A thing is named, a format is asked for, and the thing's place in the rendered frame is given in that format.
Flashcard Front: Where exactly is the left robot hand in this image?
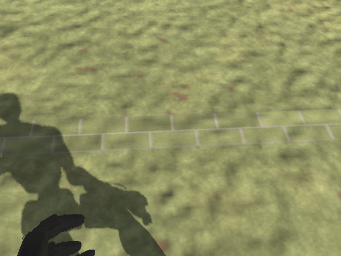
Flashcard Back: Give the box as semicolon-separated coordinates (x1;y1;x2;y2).
17;214;95;256

